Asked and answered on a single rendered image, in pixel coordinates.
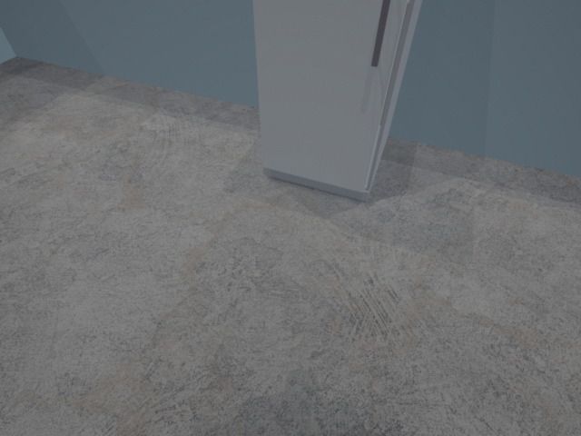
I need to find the fridge door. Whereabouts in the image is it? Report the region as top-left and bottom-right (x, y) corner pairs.
(252, 0), (408, 193)

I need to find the handle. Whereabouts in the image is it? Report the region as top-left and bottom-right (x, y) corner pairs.
(371, 0), (390, 67)

